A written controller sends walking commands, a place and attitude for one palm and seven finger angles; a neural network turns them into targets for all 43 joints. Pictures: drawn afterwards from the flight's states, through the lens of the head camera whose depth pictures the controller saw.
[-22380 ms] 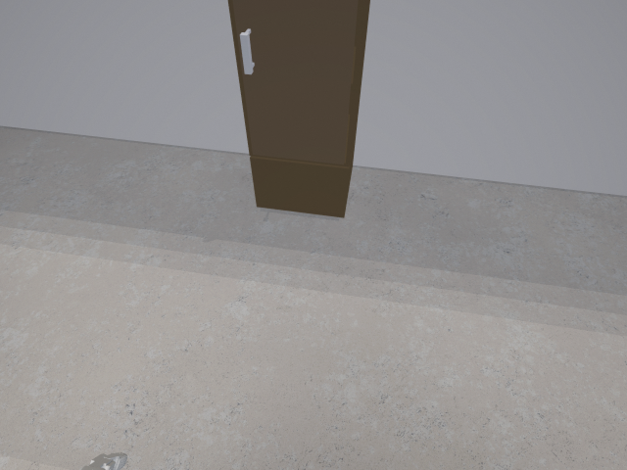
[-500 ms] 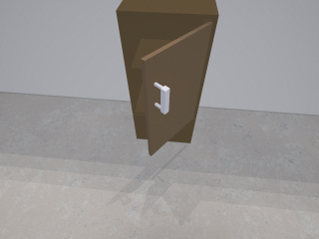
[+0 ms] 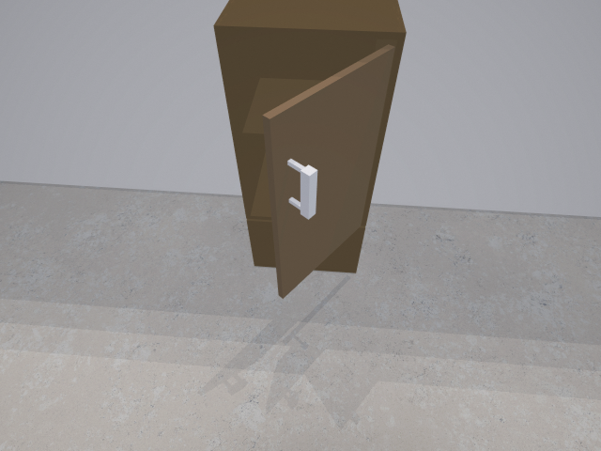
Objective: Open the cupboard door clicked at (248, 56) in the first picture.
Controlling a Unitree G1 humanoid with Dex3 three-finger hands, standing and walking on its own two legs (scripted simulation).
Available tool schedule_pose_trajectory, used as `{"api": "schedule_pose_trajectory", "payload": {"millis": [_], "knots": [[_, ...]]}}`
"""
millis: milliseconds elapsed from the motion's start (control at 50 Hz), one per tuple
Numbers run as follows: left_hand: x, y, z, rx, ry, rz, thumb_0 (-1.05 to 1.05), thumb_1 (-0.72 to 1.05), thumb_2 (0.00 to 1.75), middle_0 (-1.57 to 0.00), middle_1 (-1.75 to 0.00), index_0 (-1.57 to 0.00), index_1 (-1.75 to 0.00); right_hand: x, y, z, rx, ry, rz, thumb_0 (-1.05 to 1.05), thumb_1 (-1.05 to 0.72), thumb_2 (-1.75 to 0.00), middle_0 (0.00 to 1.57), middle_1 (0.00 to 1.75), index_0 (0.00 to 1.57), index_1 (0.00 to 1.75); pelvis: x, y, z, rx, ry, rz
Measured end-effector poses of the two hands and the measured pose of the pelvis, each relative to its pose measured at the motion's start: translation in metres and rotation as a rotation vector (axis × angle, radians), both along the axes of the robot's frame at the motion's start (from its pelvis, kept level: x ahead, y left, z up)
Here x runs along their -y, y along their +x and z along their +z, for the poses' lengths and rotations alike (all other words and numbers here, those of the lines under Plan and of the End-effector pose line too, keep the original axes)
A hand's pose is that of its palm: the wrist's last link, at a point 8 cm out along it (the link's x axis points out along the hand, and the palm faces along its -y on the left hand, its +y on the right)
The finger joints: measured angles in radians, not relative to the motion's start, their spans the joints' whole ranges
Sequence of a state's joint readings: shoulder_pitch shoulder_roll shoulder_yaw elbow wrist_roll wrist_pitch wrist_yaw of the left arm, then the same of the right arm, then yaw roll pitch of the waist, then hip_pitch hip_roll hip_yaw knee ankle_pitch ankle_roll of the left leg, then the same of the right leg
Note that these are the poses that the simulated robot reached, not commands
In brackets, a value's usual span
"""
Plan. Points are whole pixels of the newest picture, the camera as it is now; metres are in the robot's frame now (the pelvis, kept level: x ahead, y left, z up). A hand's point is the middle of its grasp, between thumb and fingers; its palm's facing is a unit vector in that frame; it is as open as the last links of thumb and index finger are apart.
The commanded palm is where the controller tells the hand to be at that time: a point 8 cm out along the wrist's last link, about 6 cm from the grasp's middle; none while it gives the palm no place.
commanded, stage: look to check the result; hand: left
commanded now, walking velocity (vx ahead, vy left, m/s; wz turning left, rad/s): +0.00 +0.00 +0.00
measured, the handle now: (300, 188) +0.60 +0.03 -0.03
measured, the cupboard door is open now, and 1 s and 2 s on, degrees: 52 52 52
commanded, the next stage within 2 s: walk to a spot facing it in 0.54 s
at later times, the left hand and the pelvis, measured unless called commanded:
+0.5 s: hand out of the picture +0.02 +0.17 -0.17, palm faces +0.02 -0.98 -0.20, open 7.3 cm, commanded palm none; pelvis +0.01 -0.01 +0.00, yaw +0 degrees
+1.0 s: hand out of the picture +0.06 +0.17 -0.18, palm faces -0.08 -0.96 -0.25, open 7.4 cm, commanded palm none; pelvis +0.01 -0.02 -0.01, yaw -9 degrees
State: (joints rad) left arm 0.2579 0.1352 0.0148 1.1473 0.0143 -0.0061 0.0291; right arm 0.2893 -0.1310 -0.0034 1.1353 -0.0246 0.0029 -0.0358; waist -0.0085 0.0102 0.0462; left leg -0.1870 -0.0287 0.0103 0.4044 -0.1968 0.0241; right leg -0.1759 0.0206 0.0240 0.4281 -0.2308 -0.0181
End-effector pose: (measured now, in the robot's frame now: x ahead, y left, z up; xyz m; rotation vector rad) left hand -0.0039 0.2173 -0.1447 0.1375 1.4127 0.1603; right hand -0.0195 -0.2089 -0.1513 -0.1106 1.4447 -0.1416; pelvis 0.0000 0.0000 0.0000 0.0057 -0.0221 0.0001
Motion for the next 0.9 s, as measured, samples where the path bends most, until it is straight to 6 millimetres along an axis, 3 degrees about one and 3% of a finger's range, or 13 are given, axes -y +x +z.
{"api": "schedule_pose_trajectory", "payload": {"millis": [480, 900], "knots": [[0.003, 0.016, 0.001, 0.009, 0.004, -0.007, 0.00, 0.91, 0.89, -0.20, -0.30, -0.20, -0.30, 0.012, 0.026, 0.002, 0.026, -0.015, 0.016, 0.00, -0.91, -0.90, 0.20, 0.29, 0.20, 0.30, 0.006, 0.010, 0.001, -0.001, 0.000, 0.001], [-0.004, 0.041, -0.004, -0.006, 0.023, -0.062, 0.00, 0.91, 0.89, -0.20, -0.30, -0.20, -0.30, 0.032, 0.032, -0.003, 0.061, -0.056, -0.075, 0.00, -0.90, -0.90, 0.20, 0.29, 0.20, 0.30, 0.012, 0.011, -0.007, -0.022, 0.015, -0.091]]}}
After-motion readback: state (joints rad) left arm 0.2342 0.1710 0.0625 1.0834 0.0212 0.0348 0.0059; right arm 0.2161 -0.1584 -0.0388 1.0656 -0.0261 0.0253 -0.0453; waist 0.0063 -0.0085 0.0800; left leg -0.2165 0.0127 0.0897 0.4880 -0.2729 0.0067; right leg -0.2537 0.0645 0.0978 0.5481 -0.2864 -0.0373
